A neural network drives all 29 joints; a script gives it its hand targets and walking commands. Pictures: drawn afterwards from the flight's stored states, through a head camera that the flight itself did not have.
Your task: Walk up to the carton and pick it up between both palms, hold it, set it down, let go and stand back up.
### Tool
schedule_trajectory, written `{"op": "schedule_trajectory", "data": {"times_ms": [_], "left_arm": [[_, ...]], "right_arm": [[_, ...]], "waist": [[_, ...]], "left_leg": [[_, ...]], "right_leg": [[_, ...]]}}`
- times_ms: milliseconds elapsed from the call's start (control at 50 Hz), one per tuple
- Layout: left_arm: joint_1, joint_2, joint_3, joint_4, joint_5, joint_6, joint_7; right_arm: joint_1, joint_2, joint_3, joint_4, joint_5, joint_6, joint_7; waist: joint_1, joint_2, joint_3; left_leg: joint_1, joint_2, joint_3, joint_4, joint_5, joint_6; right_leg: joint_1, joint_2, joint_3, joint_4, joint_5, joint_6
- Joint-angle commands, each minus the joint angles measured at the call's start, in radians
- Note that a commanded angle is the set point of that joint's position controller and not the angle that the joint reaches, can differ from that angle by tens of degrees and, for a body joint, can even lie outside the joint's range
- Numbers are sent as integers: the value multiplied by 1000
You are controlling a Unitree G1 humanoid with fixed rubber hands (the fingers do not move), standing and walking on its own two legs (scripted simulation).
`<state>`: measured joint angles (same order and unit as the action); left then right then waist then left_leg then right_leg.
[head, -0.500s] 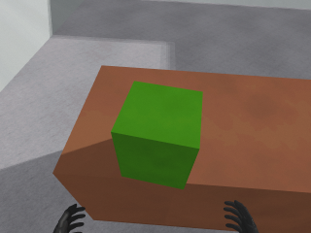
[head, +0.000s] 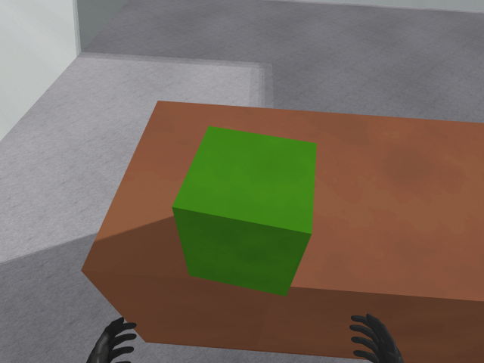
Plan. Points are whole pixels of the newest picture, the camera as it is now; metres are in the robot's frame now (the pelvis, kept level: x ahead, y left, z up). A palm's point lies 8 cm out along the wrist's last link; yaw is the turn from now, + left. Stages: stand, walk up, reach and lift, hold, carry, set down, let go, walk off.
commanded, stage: let go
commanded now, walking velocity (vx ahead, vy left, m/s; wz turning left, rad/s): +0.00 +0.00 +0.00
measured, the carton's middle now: (248, 213) +0.39 +0.00 -0.01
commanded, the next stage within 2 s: stand in 0.12 s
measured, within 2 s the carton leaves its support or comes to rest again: neither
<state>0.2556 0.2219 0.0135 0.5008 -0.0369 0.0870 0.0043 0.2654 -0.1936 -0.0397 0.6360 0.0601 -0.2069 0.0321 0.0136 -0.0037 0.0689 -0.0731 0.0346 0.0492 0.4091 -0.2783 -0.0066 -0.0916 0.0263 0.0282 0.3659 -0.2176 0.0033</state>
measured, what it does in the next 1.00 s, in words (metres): stands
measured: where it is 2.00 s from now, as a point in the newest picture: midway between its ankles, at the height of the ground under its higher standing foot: outside the picture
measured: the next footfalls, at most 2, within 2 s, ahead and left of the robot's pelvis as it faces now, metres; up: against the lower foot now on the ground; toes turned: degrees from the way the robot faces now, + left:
none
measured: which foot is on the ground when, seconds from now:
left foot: down 0.00-1.00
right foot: down 0.00-1.00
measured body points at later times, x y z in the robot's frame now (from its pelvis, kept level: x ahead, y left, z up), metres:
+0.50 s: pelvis +0.00 +0.00 +0.00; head -0.01 +0.00 +0.45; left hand +0.12 +0.28 -0.10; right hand +0.13 -0.29 -0.09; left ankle -0.03 +0.11 -0.74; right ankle -0.01 -0.12 -0.74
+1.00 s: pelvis +0.00 +0.00 +0.00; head -0.01 +0.00 +0.45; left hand +0.08 +0.29 -0.12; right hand +0.12 -0.30 -0.10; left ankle -0.03 +0.11 -0.74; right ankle -0.01 -0.12 -0.74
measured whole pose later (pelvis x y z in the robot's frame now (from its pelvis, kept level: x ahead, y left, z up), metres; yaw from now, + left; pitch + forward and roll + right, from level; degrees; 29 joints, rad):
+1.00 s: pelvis +0.00 +0.00 +0.00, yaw +0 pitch -3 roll +0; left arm 0.24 0.32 0.01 0.88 0.01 0.00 0.00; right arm 0.27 -0.35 -0.04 0.75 0.03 -0.02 0.02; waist 0.01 -0.01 0.01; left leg -0.08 0.02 0.05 0.41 -0.28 0.00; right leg -0.14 0.01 0.03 0.44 -0.26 0.00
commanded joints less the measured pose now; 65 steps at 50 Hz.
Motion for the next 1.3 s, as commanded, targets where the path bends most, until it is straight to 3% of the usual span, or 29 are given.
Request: {"op": "schedule_trajectory", "data": {"times_ms": [0,100,120,160,180,220,340,360,460,500,560,720,780,860,940,1000,1020,1060,1140,1180,1200,1280], "left_arm": [[-160,53,-15,-93,23,-16,14],[-154,42,-22,-81,29,-12,15],[-56,297,87,-3,102,-61,26],[-62,283,90,16,78,-85,20],[-74,260,86,24,75,-95,16],[-97,251,82,41,79,-101,7],[-90,274,63,125,70,-118,-2],[-87,294,65,135,76,-121,-1],[-90,314,63,180,68,-125,-1],[-82,318,62,202,67,-126,0],[-87,321,61,226,70,-127,-3],[-101,311,55,279,64,-124,1],[-90,336,56,302,63,-128,-1],[-88,315,52,325,59,-126,0],[-92,320,52,343,61,-126,0],[-98,319,49,353,56,-126,0],[-97,325,52,358,59,-126,0],[-99,316,47,365,58,-126,2],[-100,317,47,375,59,-124,2],[-108,315,46,379,57,-126,1],[-104,318,49,386,61,-126,1],[-104,315,46,396,52,-127,2]], "right_arm": [[-148,-139,-71,-11,-82,-38,16],[-138,-153,-71,-1,-85,-36,18],[-29,-305,-78,35,-113,55,-25],[-42,-273,-71,20,-118,111,-48],[-45,-266,-69,14,-117,119,-47],[-55,-273,-68,18,-118,130,-46],[-67,-300,-52,37,-116,151,-36],[-63,-305,-52,44,-111,154,-32],[-63,-319,-40,59,-106,158,-33],[-60,-333,-36,73,-102,158,-33],[-61,-328,-38,69,-105,158,-35],[-70,-339,-31,97,-101,159,-38],[-70,-351,-36,110,-95,163,-38],[-82,-344,-34,113,-99,161,-42],[-82,-352,-35,127,-92,161,-42],[-64,-349,-31,138,-93,161,-43],[-67,-345,-31,149,-91,162,-44],[-81,-355,-35,141,-92,165,-44],[-68,-351,-36,153,-90,163,-46],[-82,-345,-31,150,-89,163,-46],[-70,-353,-32,162,-90,162,-46],[-84,-346,-28,170,-89,161,-47]], "waist": [[4,27,-67],[6,36,-58],[13,82,-159],[11,27,-151],[8,34,-139],[5,12,-116],[-3,26,-61],[3,5,-67],[-8,33,-75],[2,51,-48],[-7,17,-79],[-5,53,-70],[-1,29,-61],[9,40,-62],[0,48,-65],[-5,48,-58],[0,19,-55],[-1,58,-65],[0,31,-44],[-6,58,-48],[-3,36,-60],[-1,39,-45]], "left_leg": [[-12,-27,20,-61,244,-32],[3,-22,19,-59,258,-37],[-100,49,-68,-8,397,-10],[-93,53,-55,-14,322,9],[-89,56,-65,-14,285,17],[-95,45,-69,-33,202,26],[-95,52,-84,-47,175,40],[-90,52,-95,-55,174,41],[-75,58,-96,-57,176,42],[-92,64,-99,-63,183,47],[-66,68,-103,-58,203,47],[-47,76,-107,-75,234,46],[-46,79,-110,-78,222,45],[-43,81,-108,-79,237,44],[-30,80,-107,-79,259,42],[-36,81,-105,-77,254,45],[-20,84,-111,-87,249,45],[-15,79,-104,-85,263,41],[-27,80,-106,-89,242,42],[-27,88,-110,-94,239,47],[-17,87,-114,-94,246,47],[-16,85,-110,-99,215,47]], "right_leg": [[-49,13,-65,-37,144,-39],[-58,17,-72,-34,146,-41],[-12,-94,44,106,256,-51],[-9,-107,53,97,246,-44],[-24,-112,62,88,209,-46],[-52,-107,68,70,168,-47],[-91,-116,85,39,169,-53],[-84,-114,80,38,180,-53],[-73,-122,94,38,200,-56],[-78,-123,97,31,196,-61],[-63,-122,96,30,221,-63],[-59,-119,94,26,243,-64],[-55,-122,96,15,245,-64],[-57,-126,98,9,255,-64],[-55,-120,94,8,279,-60],[-51,-128,101,4,279,-60],[-61,-122,94,10,258,-62],[-54,-123,94,4,277,-62],[-56,-125,95,-7,260,-56],[-55,-128,103,-13,243,-64],[-48,-127,99,-7,258,-64],[-65,-126,106,-16,230,-65]]}}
